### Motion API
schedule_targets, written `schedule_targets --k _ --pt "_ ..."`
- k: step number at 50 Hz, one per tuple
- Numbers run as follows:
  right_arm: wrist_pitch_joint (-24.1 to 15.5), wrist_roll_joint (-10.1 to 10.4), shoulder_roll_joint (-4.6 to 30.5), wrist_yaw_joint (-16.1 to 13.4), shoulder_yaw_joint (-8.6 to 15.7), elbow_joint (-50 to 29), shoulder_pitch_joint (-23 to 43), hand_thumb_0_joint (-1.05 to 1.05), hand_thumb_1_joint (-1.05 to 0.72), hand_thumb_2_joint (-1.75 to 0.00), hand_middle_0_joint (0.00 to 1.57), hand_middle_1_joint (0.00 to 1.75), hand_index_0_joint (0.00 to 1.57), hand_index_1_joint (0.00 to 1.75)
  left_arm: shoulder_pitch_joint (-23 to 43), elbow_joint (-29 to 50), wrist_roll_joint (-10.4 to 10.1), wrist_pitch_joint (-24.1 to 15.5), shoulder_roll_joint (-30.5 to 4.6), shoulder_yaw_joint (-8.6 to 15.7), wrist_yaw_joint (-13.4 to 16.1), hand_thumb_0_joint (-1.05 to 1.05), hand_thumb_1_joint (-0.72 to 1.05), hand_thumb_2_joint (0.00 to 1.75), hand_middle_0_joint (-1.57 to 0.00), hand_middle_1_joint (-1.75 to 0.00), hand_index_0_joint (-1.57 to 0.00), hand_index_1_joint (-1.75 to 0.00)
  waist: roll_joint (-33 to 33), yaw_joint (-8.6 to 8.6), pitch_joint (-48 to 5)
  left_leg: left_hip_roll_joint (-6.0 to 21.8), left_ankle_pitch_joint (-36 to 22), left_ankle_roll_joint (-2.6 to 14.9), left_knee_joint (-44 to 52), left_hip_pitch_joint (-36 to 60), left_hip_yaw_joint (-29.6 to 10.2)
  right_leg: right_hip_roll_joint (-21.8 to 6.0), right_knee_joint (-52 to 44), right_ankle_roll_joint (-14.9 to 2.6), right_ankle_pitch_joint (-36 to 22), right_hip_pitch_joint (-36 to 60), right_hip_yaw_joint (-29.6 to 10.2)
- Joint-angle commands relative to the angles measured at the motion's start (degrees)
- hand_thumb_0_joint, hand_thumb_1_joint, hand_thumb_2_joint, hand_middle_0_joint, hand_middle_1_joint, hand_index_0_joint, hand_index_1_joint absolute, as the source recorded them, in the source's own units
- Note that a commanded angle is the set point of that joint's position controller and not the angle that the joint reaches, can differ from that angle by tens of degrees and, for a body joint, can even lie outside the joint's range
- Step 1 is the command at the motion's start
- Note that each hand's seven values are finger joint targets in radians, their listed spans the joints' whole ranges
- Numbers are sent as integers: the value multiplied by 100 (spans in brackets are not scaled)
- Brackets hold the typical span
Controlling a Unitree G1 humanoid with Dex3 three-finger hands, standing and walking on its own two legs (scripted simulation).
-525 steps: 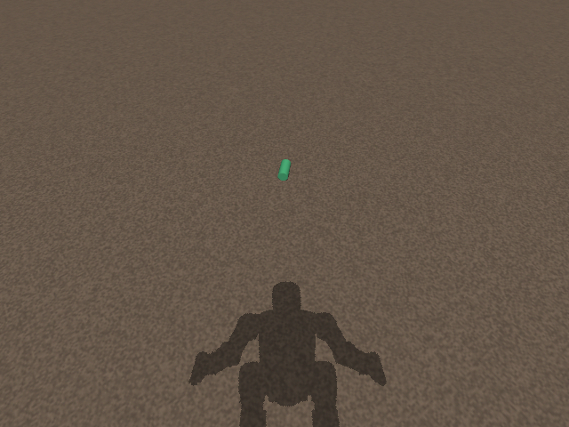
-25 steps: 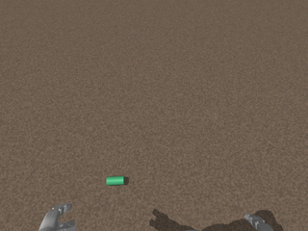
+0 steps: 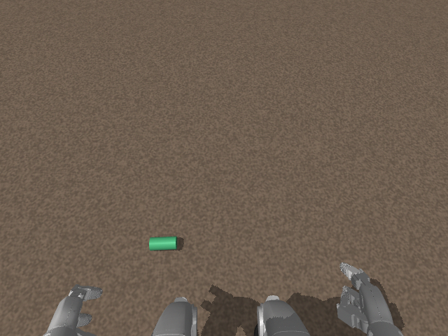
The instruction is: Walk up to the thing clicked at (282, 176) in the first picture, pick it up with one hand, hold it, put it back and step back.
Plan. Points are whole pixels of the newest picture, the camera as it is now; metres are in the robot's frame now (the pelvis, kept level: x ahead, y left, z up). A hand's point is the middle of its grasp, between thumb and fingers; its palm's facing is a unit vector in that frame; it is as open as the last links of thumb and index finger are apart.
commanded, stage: rise first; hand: left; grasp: from above
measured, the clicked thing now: (163, 243) +0.44 +0.24 -0.67
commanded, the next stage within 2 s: none
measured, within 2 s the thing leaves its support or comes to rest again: neither
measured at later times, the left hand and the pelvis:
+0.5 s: hand (115, 299) +0.20 +0.27 -0.29, palm faces -0.42 -0.57 -0.71, open 13.6 cm; pelvis -0.04 -0.01 -0.15, yaw +0 degrees
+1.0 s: hand (135, 265) +0.31 +0.28 -0.45, palm faces -0.48 -0.14 -0.87, open 13.1 cm; pelvis -0.10 +0.00 -0.31, yaw -3 degrees
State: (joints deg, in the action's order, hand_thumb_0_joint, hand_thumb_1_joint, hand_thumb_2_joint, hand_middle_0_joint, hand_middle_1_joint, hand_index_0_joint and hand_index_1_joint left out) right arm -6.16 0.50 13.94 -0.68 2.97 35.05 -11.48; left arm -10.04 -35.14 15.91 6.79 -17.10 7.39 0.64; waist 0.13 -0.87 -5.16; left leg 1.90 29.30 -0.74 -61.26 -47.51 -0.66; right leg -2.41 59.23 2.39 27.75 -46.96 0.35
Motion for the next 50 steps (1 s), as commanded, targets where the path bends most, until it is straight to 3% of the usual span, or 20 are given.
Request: schedule_targets --k 1,6,8,10,13,17,20,22,24,27,29,32,36,40,46,47,50 --pt "-317 -12 865 -57 333 -820 -91 0 -94 -91 20 30 20 30 -382 1257 93 84 -972 314 130 0 -52 92 -18 -96 -17 -97 421 -47 -1538 -24 -2164 1 617 876 -102 257 -298 -320 -1510 356 233" --pt "-393 -2 785 -56 295 -1015 41 0 -95 -91 20 30 20 30 -595 1560 190 250 -1008 338 140 0 -51 89 -18 -98 -18 -98 198 -60 -1562 -103 -1702 84 184 270 -26 231 -107 -309 -1329 162 208" --pt "-446 -7 811 -46 264 -1018 109 0 -94 -91 20 30 20 30 -244 1548 287 233 -1097 299 131 0 -50 89 -18 -97 -18 -97 250 -149 -1505 -81 -1496 75 -15 -14 -59 231 145 -321 -1134 -227 203" --pt "-524 -32 844 -45 258 -990 171 0 -94 -91 20 30 20 30 275 1270 490 95 -1224 315 136 0 -50 88 -19 -97 -18 -97 191 -264 -1399 -83 -1207 99 -400 -496 -70 229 505 -314 -919 -776 197" --pt "-635 -64 874 6 265 -939 259 0 -95 -91 20 30 20 30 695 818 881 -294 -1426 418 170 0 -51 89 -20 -94 -19 -95 237 -256 -1609 -140 -830 106 -1061 -1222 -47 207 1174 -311 -596 -1535 154" --pt "-740 -54 988 95 349 -855 300 0 -93 -91 20 30 20 30 1046 798 1415 -880 -1434 170 249 0 -45 87 -22 -92 -22 -93 444 -184 -2416 -202 -677 83 -1737 -1746 -55 193 1947 -321 -509 -2226 114" --pt "-733 -32 1115 131 404 -723 319 0 -93 -91 20 30 20 30 1424 816 1782 -1220 -1800 262 437 0 -45 88 -24 -91 -23 -93 683 -132 -2923 -167 -973 37 -2204 -1968 -165 187 2611 -349 -679 -2832 137" --pt "-675 -6 1163 141 454 -644 298 0 -95 -91 20 30 20 30 1676 818 2044 -1291 -2086 418 609 0 -49 90 -23 -94 -22 -95 717 -61 -3302 -173 -1187 55 -2544 -2081 -144 199 2901 -354 -833 -3082 143" --pt "-602 2 1212 162 464 -520 287 0 -94 -91 20 30 20 30 1963 519 2311 -1273 -2346 575 787 0 -49 92 -19 -96 -19 -97 705 -32 -3340 -185 -1214 58 -2795 -2469 -138 191 3162 -365 -871 -3298 155" --pt "-500 4 1227 200 514 -325 147 0 -94 -91 20 30 20 30 2684 276 2593 -1248 -2371 477 910 0 -47 91 -20 -97 -19 -97 647 -29 -3753 -189 -1331 91 -3201 -2688 -93 203 3433 -365 -948 -3524 188" --pt "-461 -16 1235 225 541 -202 77 0 -94 -91 20 30 20 30 3223 -9 2734 -1256 -2342 328 894 0 -48 91 -19 -97 -19 -97 453 -156 -3853 -201 -1000 131 -3503 -3084 -64 211 3553 -352 -721 -3690 196" --pt "-400 -64 1277 255 536 -50 -60 0 -95 -91 20 30 20 30 3923 -550 3055 -1378 -2794 422 855 0 -43 87 -24 -93 -25 -93 201 -159 -4057 -212 -738 188 -3990 -3697 -4 216 3869 -330 -563 -3742 212" --pt "-303 -131 1269 290 533 46 -124 0 -93 -91 20 30 20 30 4727 -1088 3374 -1684 -2927 246 752 0 -40 87 -26 -90 -26 -90 -16 -272 -3828 -238 138 241 -4334 -4504 67 230 3975 -306 234 -4085 214" --pt "-172 -191 1291 326 503 94 -181 0 -90 -90 20 30 20 30 5200 -1411 3789 -1985 -3321 319 831 0 -36 87 -25 -88 -25 -89 140 -218 -3788 -257 636 232 -4530 -4822 74 285 4218 -343 848 -4451 270" --pt "74 -285 1326 395 368 246 -291 0 -88 -90 20 30 20 30 6051 -1886 4468 -2287 -3554 276 1370 0 -38 90 -21 -88 -21 -88 575 -416 -3610 -289 936 216 -4808 -5047 -42 312 4766 -395 1064 -5282 478" --pt "109 -310 1362 402 359 315 -276 0 -89 -90 20 30 20 30 6142 -1908 4542 -2293 -3657 357 1493 0 -37 90 -21 -87 -21 -87 737 -364 -3599 -282 942 200 -4806 -4915 -84 300 4861 -405 1014 -5490 510" --pt "202 -385 1397 443 327 407 -380 0 -89 -90 20 30 20 30 6550 -2173 4886 -2245 -3578 179 1761 0 -39 91 -20 -86 -20 -86 1075 -531 -3650 -275 875 168 -4870 -4755 -153 295 5093 -443 861 -5851 619"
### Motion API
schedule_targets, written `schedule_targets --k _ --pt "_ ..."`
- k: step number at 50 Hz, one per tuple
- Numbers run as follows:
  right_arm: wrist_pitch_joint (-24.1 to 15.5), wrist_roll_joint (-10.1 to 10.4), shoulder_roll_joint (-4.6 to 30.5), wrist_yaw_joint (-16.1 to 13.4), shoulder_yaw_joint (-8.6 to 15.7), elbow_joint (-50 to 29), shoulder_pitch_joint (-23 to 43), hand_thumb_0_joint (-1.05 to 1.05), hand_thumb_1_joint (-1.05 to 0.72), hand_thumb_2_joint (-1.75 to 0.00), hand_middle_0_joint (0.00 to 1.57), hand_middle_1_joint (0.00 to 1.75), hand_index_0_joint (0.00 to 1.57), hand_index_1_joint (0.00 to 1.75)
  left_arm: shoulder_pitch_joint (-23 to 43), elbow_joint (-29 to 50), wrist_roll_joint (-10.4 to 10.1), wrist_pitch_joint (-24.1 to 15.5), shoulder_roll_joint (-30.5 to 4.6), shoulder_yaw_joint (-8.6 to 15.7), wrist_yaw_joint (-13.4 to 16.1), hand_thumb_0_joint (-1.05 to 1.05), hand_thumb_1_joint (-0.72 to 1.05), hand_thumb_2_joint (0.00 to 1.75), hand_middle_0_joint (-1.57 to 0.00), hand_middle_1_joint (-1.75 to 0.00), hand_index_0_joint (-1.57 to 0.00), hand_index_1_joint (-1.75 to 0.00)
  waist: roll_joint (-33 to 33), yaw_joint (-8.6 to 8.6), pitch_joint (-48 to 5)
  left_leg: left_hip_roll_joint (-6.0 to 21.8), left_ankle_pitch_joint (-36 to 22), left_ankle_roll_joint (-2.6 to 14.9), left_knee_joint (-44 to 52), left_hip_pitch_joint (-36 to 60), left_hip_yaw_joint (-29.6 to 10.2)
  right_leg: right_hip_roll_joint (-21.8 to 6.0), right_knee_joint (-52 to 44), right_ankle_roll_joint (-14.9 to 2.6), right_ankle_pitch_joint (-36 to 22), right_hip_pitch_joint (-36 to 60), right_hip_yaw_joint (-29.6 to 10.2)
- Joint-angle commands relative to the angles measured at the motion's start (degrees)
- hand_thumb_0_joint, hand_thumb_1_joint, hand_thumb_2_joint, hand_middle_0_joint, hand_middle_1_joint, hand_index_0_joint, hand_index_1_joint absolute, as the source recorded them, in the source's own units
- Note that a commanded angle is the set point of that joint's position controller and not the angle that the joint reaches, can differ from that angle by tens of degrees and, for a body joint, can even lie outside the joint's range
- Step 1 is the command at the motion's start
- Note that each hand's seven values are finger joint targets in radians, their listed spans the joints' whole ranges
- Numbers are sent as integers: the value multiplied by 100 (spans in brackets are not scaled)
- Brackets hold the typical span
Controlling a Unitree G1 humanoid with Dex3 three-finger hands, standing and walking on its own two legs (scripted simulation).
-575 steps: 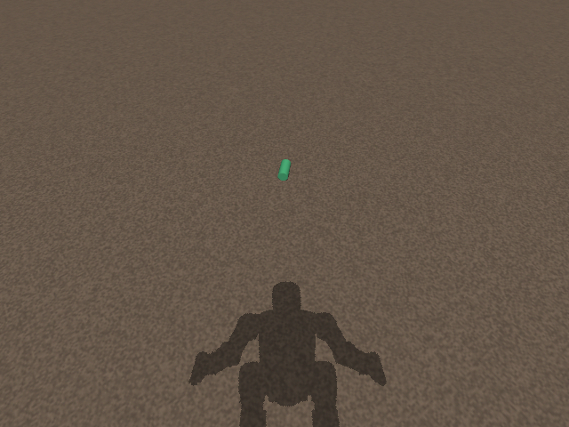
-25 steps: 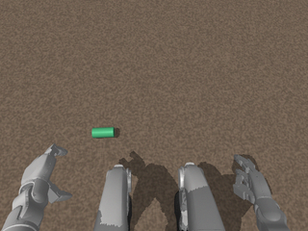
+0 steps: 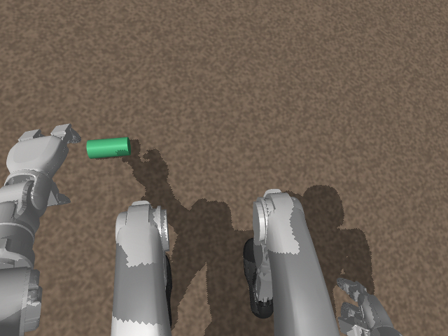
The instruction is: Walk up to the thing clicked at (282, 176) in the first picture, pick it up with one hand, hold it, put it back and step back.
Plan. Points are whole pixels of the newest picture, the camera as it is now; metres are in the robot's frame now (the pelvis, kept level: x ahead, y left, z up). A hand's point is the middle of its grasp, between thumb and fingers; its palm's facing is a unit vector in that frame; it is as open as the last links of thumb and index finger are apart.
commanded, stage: rise first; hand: left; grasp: from above
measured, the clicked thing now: (109, 147) +0.52 +0.27 -0.37
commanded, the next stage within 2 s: none
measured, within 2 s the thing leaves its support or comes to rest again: neither
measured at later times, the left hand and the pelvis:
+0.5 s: hand (72, 158) +0.44 +0.30 -0.20, palm faces -0.47 -0.03 -0.88, open 13.0 cm; pelvis +0.01 +0.00 -0.04, yaw -1 degrees
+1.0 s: hand (82, 152) +0.46 +0.29 -0.23, palm faces -0.46 -0.05 -0.89, open 13.0 cm; pelvis +0.02 +0.00 -0.06, yaw -2 degrees
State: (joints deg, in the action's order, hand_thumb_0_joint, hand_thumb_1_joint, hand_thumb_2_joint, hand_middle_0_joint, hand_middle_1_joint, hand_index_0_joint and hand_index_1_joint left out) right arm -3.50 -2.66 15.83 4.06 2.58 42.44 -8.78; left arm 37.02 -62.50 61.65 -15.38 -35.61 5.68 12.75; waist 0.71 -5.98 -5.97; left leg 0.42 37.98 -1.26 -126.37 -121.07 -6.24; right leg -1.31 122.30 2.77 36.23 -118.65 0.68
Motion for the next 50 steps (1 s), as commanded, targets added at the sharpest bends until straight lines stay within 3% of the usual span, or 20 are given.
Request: schedule_targets --k 1,3,6,7,12,20,27,32,34,40,41,44,47,50 --pt "-38 -88 1194 -18 357 -288 -694 0 -89 -90 20 30 20 30 1882 399 400 1 -1685 311 616 0 -41 93 -20 -84 -19 -85 997 -67 -3544 -152 -112 226 1552 2543 441 190 -1167 -482 -76 1314 592" --pt "-14 -132 1257 14 343 -227 -705 0 -89 -90 20 30 20 30 2034 254 532 65 -1840 349 720 0 -39 91 -21 -83 -20 -84 1191 -72 -3577 -136 -244 205 1512 2633 385 160 -1012 -484 -210 1154 627" --pt "6 -196 1269 42 338 -146 -815 0 -90 -90 20 30 20 30 2333 -14 675 148 -1714 174 777 0 -37 89 -23 -80 -22 -81 1323 -242 -3605 -132 -476 186 1383 2719 361 151 -863 -491 -423 1001 660" --pt "11 -209 1290 60 324 -120 -838 0 -90 -90 20 30 20 30 2418 -10 700 144 -1710 169 789 0 -38 90 -23 -79 -22 -81 1388 -227 -3623 -130 -554 171 1381 2739 333 129 -802 -479 -498 948 663" --pt "60 -276 1287 124 307 -99 -825 0 -90 -90 20 30 20 30 2527 -522 896 137 -1688 16 797 0 -34 86 -25 -79 -24 -79 1194 -359 -3407 -168 -380 217 1176 2375 356 152 -720 -493 -382 861 684" --pt "82 -401 1324 207 205 -73 -891 0 -90 -90 20 30 20 30 3025 -668 1093 -83 -1922 121 911 0 -32 84 -25 -79 -26 -79 1213 -496 -3508 -181 -493 249 853 2193 364 152 -527 -453 -496 760 705" --pt "76 -497 1284 256 124 6 -959 0 -90 -90 20 30 20 30 3034 -965 1224 -118 -2041 259 1204 0 -30 82 -27 -78 -27 -78 1267 -455 -3635 -209 -740 277 569 2005 513 210 -393 -455 -706 866 691" --pt "80 -561 1282 291 136 39 -1044 0 -90 -90 20 30 20 30 3057 -1041 1213 -7 -1935 221 1306 0 -31 81 -26 -82 -27 -81 1326 -563 -3686 -171 -922 281 443 2085 511 227 -334 -448 -925 933 708" --pt "85 -558 1279 291 151 59 -1060 0 -90 -90 20 30 20 30 3121 -867 1185 24 -2048 322 1344 0 -32 82 -26 -81 -26 -80 1388 -480 -3918 -168 -1023 271 430 2148 511 228 -294 -450 -997 993 699" --pt "105 -569 1326 307 135 60 -1088 0 -90 -90 20 30 20 30 3146 -994 1127 114 -2019 274 1288 0 -33 84 -24 -83 -24 -82 1346 -614 -3738 -147 -1031 279 356 2004 456 228 -227 -446 -1031 898 731" --pt "108 -572 1301 309 117 43 -1064 0 -90 -90 20 30 20 30 3096 -1003 1129 107 -2045 301 1302 0 -32 82 -24 -83 -25 -82 1413 -550 -3723 -158 -1043 267 387 1981 459 228 -196 -456 -1016 878 725" --pt "112 -579 1313 329 78 54 -1096 0 -90 -90 20 30 20 30 3066 -1063 1117 117 -1996 242 1259 0 -34 85 -23 -84 -24 -83 1197 -638 -3689 -156 -1067 298 297 1910 460 244 -239 -434 -1095 1024 728" --pt "109 -583 1343 329 59 34 -1059 0 -90 -90 20 30 20 30 3136 -1109 1073 103 -2061 278 1282 0 -35 85 -21 -87 -23 -86 1350 -591 -3669 -158 -987 281 298 1863 467 248 -210 -452 -1019 944 727" --pt "83 -609 1382 344 13 40 -1076 0 -90 -90 20 30 20 30 3119 -1336 1108 89 -2011 234 1309 0 -36 86 -21 -87 -22 -86 1284 -716 -3380 -150 -882 287 260 1729 439 234 -180 -443 -933 794 768"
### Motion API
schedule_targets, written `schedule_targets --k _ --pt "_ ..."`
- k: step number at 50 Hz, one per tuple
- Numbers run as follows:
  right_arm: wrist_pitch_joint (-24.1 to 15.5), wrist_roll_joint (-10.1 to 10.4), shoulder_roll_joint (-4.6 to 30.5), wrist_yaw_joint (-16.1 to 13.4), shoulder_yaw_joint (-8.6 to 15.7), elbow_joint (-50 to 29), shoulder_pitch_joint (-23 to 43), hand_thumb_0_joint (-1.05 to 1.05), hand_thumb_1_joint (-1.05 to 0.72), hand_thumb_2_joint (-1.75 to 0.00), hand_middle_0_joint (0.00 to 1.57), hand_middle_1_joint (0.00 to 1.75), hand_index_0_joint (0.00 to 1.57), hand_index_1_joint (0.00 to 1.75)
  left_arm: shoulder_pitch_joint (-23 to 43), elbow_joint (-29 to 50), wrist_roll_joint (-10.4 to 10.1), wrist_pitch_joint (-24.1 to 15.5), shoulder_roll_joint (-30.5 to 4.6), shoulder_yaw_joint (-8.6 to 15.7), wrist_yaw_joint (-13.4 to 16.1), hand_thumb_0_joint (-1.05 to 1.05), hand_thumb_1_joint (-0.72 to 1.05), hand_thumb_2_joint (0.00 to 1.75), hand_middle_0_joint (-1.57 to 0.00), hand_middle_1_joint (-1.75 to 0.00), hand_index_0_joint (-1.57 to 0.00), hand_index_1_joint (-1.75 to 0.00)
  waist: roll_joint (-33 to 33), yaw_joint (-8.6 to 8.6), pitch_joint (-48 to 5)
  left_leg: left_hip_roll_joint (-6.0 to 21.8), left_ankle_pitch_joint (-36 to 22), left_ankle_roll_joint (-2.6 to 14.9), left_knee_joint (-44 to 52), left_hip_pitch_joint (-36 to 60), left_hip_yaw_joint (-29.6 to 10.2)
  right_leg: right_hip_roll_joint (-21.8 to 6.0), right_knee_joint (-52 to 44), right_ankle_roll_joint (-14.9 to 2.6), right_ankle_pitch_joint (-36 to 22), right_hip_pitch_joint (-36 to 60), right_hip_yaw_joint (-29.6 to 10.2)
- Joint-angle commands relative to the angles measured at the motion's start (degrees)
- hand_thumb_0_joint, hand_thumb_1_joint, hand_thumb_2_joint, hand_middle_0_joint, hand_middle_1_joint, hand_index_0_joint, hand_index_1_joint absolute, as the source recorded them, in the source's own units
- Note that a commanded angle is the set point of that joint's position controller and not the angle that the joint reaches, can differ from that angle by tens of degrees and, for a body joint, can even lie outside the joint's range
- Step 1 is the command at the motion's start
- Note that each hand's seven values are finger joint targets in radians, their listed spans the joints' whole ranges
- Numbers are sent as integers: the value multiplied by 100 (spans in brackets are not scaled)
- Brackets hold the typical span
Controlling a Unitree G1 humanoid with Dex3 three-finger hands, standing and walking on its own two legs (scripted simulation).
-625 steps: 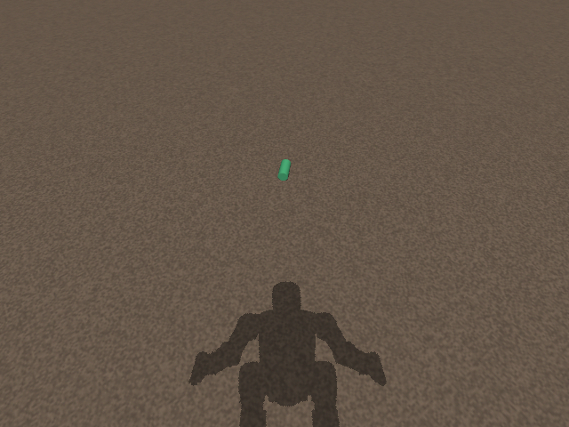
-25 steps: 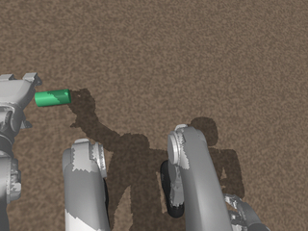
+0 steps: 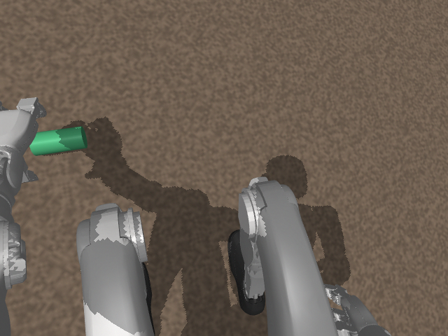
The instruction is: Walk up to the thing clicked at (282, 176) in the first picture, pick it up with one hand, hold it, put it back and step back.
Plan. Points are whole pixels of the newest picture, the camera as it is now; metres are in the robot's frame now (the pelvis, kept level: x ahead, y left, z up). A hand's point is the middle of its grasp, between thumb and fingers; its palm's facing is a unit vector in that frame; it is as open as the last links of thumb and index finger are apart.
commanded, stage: rise first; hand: left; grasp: from above
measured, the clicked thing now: (59, 140) +0.49 +0.28 -0.31
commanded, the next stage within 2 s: approach in 1.74 s
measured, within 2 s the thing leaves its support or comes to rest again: neither
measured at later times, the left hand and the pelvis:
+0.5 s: hand (23, 150) +0.44 +0.31 -0.19, palm faces -0.45 -0.07 -0.89, open 13.3 cm; pelvis +0.00 +0.00 -0.01, yaw -1 degrees
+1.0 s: hand (14, 147) +0.45 +0.32 -0.19, palm faces -0.45 -0.06 -0.89, open 13.2 cm; pelvis +0.00 +0.01 -0.02, yaw -2 degrees
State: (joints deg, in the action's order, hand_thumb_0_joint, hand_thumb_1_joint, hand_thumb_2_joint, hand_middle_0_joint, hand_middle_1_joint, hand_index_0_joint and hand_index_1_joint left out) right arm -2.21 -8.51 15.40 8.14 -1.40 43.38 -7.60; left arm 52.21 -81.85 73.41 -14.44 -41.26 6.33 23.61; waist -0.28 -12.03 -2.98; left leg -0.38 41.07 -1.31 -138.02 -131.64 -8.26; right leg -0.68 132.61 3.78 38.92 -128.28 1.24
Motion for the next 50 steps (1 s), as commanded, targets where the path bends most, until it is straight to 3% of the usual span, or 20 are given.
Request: schedule_targets --k 1,6,8,11,12,14,19,27,28,36,39,45,50 --pt "-43 -21 1423 -63 392 -59 -1141 0 -90 -90 20 30 20 30 1693 658 -63 -31 -1490 163 228 0 -35 85 -22 -86 -23 -85 1451 -81 -3731 -77 -1150 277 1460 2798 620 187 -1186 -561 -1146 1706 722" --pt "-53 -52 1450 -49 365 -68 -1159 0 -90 -90 20 30 20 30 1667 560 18 -61 -1502 136 275 0 -37 87 -20 -88 -21 -87 1549 -123 -3745 -83 -1181 254 1425 2895 612 194 -1131 -570 -1169 1672 752" --pt "-52 -52 1487 -56 349 -66 -1160 0 -90 -90 20 30 20 30 1792 664 -5 -69 -1604 229 329 0 -38 88 -19 -89 -20 -88 1573 -103 -3848 -86 -1204 264 1393 2872 626 194 -1132 -554 -1210 1710 744" --pt "-88 -95 1484 -41 323 -50 -1183 0 -90 -90 20 30 20 30 1762 486 27 -46 -1541 153 358 0 -38 88 -20 -89 -21 -88 1491 -213 -3579 -83 -1041 288 1341 2700 641 197 -1189 -538 -1111 1687 737" --pt "-95 -88 1496 -42 328 -59 -1172 0 -90 -90 20 30 20 30 1808 444 7 -40 -1556 156 361 0 -46 96 -20 -83 -16 -87 1416 -226 -3556 -79 -936 301 1327 2606 633 195 -1186 -540 -1016 1628 745" --pt "-110 -77 1492 -47 313 -54 -1146 0 -90 -90 20 30 20 30 1775 454 14 -31 -1748 247 387 0 -40 90 -21 -86 -20 -86 1564 -134 -3668 -83 -965 289 1333 2650 647 196 -1152 -551 -1025 1689 730" --pt "-112 -119 1523 -12 273 -67 -1182 0 -90 -90 20 30 20 30 1786 472 39 -9 -1758 250 380 0 -40 90 -21 -85 -20 -86 1569 -238 -3702 -76 -1153 276 1291 2732 586 198 -1047 -542 -1187 1668 791" --pt "-114 -140 1561 -2 238 -67 -1212 0 -90 -90 20 30 20 30 1743 477 31 -32 -1855 263 291 0 -38 88 -23 -83 -22 -84 1635 -231 -3639 -86 -1119 274 1261 2686 593 200 -1058 -530 -1179 1687 790" --pt "-116 -114 1557 -5 260 -74 -1182 0 -90 -90 20 30 20 30 1683 452 -2 -30 -1889 279 274 0 -38 89 -23 -83 -22 -84 1641 -160 -3650 -80 -1122 266 1266 2721 590 203 -1048 -549 -1167 1650 778" --pt "-87 -140 1583 23 203 -78 -1231 0 -90 -90 20 30 20 30 1752 387 17 -144 -1965 289 256 0 -38 88 -23 -83 -22 -84 1606 -296 -3556 -70 -1234 264 1181 2677 529 204 -971 -529 -1276 1623 832" --pt "-68 -137 1590 14 190 -78 -1218 0 -90 -90 20 30 20 30 1818 543 52 -194 -2097 373 292 0 -38 89 -24 -82 -22 -83 1815 -208 -3714 -78 -1313 238 1222 2835 531 212 -960 -534 -1322 1650 826" --pt "-45 -192 1591 25 155 -76 -1206 0 -90 -90 20 30 20 30 1842 266 165 -189 -2035 253 278 0 -38 89 -24 -83 -22 -84 1773 -313 -3564 -78 -1205 245 1209 2781 533 228 -988 -534 -1240 1559 848" --pt "-58 -148 1629 3 161 -94 -1167 0 -90 -90 20 30 20 30 2020 498 125 -173 -2142 254 283 0 -39 89 -23 -84 -22 -85 1954 -257 -3663 -62 -1192 220 1270 2910 492 222 -951 -556 -1229 1444 868"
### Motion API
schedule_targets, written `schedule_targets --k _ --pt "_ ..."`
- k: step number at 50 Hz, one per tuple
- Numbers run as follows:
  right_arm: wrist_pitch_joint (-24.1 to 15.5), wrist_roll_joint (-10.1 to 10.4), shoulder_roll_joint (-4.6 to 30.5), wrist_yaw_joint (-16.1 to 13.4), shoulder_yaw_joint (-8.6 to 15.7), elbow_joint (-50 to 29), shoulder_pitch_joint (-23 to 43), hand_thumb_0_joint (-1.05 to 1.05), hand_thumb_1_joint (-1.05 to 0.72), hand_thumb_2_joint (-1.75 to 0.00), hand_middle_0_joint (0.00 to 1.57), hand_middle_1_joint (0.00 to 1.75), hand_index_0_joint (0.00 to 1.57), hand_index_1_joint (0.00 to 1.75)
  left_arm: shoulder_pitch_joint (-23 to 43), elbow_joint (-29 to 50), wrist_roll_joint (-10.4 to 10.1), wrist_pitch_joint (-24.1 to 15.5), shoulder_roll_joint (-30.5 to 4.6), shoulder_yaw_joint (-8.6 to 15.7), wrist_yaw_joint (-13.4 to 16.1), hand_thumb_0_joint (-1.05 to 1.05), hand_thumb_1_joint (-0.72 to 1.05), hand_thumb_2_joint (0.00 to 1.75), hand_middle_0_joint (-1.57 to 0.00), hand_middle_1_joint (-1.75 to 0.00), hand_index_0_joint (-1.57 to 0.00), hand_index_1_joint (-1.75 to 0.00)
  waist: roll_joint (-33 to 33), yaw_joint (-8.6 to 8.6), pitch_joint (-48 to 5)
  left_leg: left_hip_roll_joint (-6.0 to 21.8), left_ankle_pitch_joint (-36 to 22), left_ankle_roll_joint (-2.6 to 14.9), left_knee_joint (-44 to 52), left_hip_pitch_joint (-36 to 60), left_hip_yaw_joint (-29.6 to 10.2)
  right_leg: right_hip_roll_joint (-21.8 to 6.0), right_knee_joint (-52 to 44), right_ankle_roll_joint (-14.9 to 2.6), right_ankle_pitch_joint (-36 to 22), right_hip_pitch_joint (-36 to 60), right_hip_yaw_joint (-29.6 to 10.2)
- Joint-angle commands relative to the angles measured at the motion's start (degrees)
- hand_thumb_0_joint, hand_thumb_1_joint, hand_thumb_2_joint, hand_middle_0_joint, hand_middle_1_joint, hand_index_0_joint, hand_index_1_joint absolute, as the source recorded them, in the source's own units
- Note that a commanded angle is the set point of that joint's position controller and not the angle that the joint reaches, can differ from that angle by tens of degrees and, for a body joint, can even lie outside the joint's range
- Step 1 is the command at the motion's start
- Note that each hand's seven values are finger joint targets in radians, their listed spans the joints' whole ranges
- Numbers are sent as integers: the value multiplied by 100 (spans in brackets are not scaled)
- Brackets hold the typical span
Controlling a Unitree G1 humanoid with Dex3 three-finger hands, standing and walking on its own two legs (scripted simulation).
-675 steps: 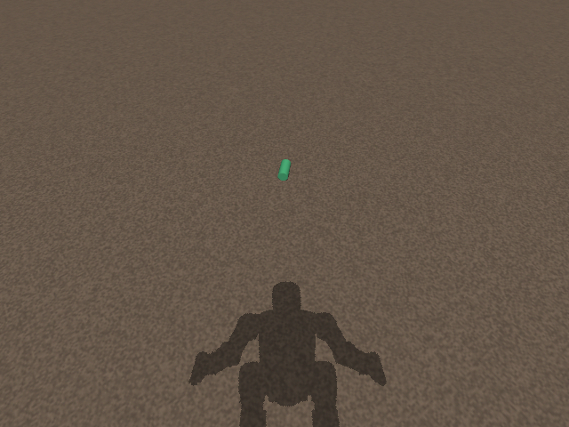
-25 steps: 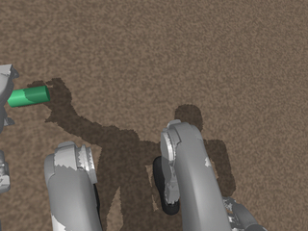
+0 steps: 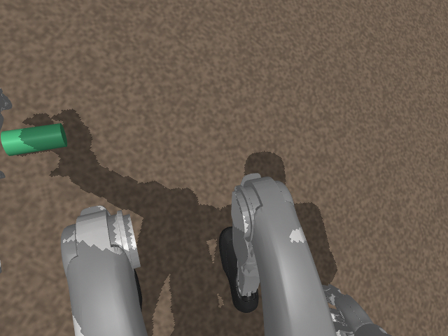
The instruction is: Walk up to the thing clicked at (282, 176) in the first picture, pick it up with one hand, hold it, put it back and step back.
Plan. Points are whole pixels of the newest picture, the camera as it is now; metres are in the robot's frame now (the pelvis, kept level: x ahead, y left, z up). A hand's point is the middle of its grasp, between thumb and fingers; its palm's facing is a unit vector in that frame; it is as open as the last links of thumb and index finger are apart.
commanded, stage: rise first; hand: left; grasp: from above
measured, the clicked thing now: (36, 139) +0.49 +0.29 -0.29
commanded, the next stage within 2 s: approach in 0.74 s
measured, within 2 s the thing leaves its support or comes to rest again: neither
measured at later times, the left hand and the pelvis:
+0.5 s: hand out of the picture +0.44 +0.33 -0.17, palm faces -0.46 -0.08 -0.89, open 13.2 cm; pelvis +0.00 +0.00 +0.00, yaw +0 degrees
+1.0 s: hand out of the picture +0.45 +0.32 -0.17, palm faces -0.46 -0.05 -0.89, open 12.9 cm; pelvis +0.00 +0.00 +0.00, yaw +0 degrees
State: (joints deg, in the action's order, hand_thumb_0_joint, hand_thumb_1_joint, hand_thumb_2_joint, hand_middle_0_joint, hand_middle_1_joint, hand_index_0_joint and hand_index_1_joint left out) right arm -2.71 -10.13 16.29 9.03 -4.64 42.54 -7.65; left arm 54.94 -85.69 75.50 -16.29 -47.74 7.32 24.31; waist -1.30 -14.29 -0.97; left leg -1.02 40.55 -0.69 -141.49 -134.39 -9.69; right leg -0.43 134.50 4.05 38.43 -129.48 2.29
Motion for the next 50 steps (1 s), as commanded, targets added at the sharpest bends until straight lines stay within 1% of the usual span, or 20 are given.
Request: schedule_targets --k 1,9,11,16,17,20,21,22,25,26,27,30,31,34,37,41,42,45,47,50 --pt "-13 13 1536 -81 478 6 -1210 0 -90 -90 20 30 20 30 1714 759 -65 38 -1448 126 201 0 -39 89 -23 -84 -22 -85 2028 -110 -3738 3 -1155 159 1596 3190 636 187 -1133 -571 -1200 1548 762" --pt "19 22 1563 -70 433 -72 -1221 0 -90 -90 20 30 20 30 1715 769 -160 73 -1490 126 35 0 -38 89 -23 -85 -22 -86 1929 -126 -3814 -15 -1180 185 1603 3084 626 181 -1194 -556 -1242 1695 760" --pt "22 37 1550 -69 437 -83 -1212 0 -90 -90 20 30 20 30 1654 891 -164 62 -1583 158 11 0 -38 89 -24 -83 -23 -85 1991 -11 -3915 -24 -1216 180 1629 3107 651 185 -1207 -570 -1264 1785 728" --pt "51 70 1532 -80 419 -124 -1181 0 -90 -90 20 30 20 30 1726 833 -171 -9 -1560 133 -25 0 -39 89 -22 -85 -21 -86 1888 -75 -3765 -21 -1032 188 1659 2944 608 200 -1210 -580 -1105 1661 767" --pt "56 59 1564 -86 417 -124 -1203 0 -90 -90 20 30 20 30 1736 837 -173 -20 -1659 229 7 0 -38 88 -23 -84 -22 -84 1916 -50 -3734 -32 -1040 175 1705 2987 596 175 -1195 -572 -1114 1649 761" --pt "33 56 1514 -83 396 -91 -1242 0 -90 -90 20 30 20 30 1642 712 -87 -31 -1516 97 -4 0 -39 89 -24 -83 -22 -85 1900 -82 -3619 -20 -1019 182 1649 2981 642 203 -1254 -583 -1097 1663 744" --pt "41 37 1541 -84 384 -103 -1244 0 -90 -90 20 30 20 30 1771 793 -93 -53 -1624 190 25 0 -37 88 -24 -83 -23 -84 1863 -121 -3723 -27 -1048 193 1632 2922 628 202 -1238 -563 -1116 1717 764" --pt "42 64 1519 -91 382 -101 -1212 0 -90 -90 20 30 20 30 1735 753 -102 -56 -1618 160 37 0 -38 88 -24 -83 -23 -84 1839 -65 -3720 -30 -1004 201 1633 2917 650 202 -1262 -575 -1094 1715 737" --pt "-6 30 1538 -92 374 -73 -1246 0 -90 -90 20 30 20 30 1801 669 -94 -59 -1496 68 24 0 -36 87 -26 -81 -24 -83 1831 -197 -3516 -15 -916 198 1649 2910 618 187 -1263 -557 -1025 1574 764" --pt "-15 35 1537 -88 371 -64 -1261 0 -90 -90 20 30 20 30 1753 638 -72 -59 -1544 71 13 0 -36 87 -27 -81 -25 -82 1857 -185 -3520 -12 -945 196 1625 2938 627 203 -1272 -561 -1042 1615 758" --pt "-10 57 1553 -108 389 -64 -1220 0 -90 -90 20 30 20 30 1843 869 -102 -86 -1704 163 36 0 -35 86 -26 -81 -25 -82 1975 -53 -3746 -13 -1011 181 1657 3044 638 200 -1275 -570 -1084 1661 740" --pt "-19 51 1550 -96 407 -98 -1214 0 -90 -90 20 30 20 30 1660 785 -100 -64 -1561 107 46 0 -35 86 -26 -81 -25 -82 2054 -66 -3759 -6 -1039 154 1701 3141 601 178 -1195 -577 -1097 1580 776" --pt "-17 37 1555 -85 400 -84 -1259 0 -90 -90 20 30 20 30 1727 769 -84 -63 -1509 80 50 0 -34 85 -26 -81 -26 -82 2086 -166 -3672 -6 -1080 157 1683 3133 589 181 -1185 -561 -1143 1551 791" --pt "-16 62 1567 -91 425 -108 -1296 0 -90 -90 20 30 20 30 1762 992 -87 -49 -1692 218 71 0 -34 85 -26 -81 -25 -82 2272 -56 -3901 -20 -1211 131 1730 3295 577 154 -1128 -568 -1245 1586 776" --pt "-17 65 1573 -79 430 -119 -1285 0 -90 -90 20 30 20 30 1868 999 -102 -34 -1518 120 90 0 -33 84 -27 -80 -26 -81 2237 -142 -3848 3 -1179 120 1760 3283 534 166 -1114 -576 -1227 1485 817" --pt "-17 69 1546 -71 427 -111 -1296 0 -90 -90 20 30 20 30 1780 815 -122 2 -1472 124 90 0 -33 84 -27 -81 -26 -82 2028 -113 -3802 -27 -1115 163 1712 3068 611 172 -1201 -572 -1182 1614 779" --pt "-25 59 1548 -72 417 -116 -1266 0 -90 -90 20 30 20 30 1651 614 -113 29 -1451 94 75 0 -41 92 -28 -76 -23 -81 1970 -121 -3665 -35 -1073 175 1685 3008 630 174 -1215 -571 -1158 1574 763" --pt "-40 95 1529 -72 427 -114 -1243 0 -90 -90 20 30 20 30 1789 897 -117 9 -1362 -3 43 0 -33 84 -27 -84 -27 -85 2140 -78 -3735 -24 -1040 153 1755 3135 620 167 -1211 -597 -1126 1529 752" --pt "-45 88 1529 -83 450 -111 -1309 0 -90 -89 20 30 20 30 1912 1030 -131 -13 -1081 -143 55 0 -32 83 -27 -84 -27 -84 2199 -184 -3948 -8 -1168 135 1733 3334 586 168 -1192 -581 -1238 1551 786" --pt "-75 87 1506 -87 454 -32 -1429 0 -90 -89 20 30 20 30 2318 951 -171 -1 -752 -352 102 0 -32 82 -26 -87 -27 -86 1899 -457 -3813 6 -1075 169 1649 3199 575 187 -1289 -568 -1231 1521 799"
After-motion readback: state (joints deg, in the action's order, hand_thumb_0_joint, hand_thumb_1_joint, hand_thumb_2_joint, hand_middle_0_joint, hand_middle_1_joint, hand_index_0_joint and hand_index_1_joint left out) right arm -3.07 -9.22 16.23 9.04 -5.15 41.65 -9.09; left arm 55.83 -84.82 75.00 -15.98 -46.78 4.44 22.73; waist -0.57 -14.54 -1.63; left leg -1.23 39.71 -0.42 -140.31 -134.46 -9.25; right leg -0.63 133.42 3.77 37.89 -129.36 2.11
